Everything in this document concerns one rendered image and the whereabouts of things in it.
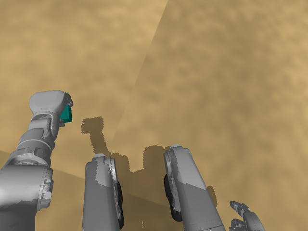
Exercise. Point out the right robot hand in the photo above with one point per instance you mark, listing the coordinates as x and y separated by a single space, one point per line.
251 221

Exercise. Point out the small box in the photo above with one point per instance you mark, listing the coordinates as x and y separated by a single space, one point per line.
66 115

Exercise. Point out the left robot hand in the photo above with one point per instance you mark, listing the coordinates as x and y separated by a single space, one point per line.
53 101

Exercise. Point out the right robot foot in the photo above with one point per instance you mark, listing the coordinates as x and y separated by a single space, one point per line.
175 214

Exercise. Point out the left robot foot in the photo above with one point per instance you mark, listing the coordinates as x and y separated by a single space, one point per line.
120 201

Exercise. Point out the left robot arm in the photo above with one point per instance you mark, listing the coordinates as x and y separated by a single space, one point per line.
26 178

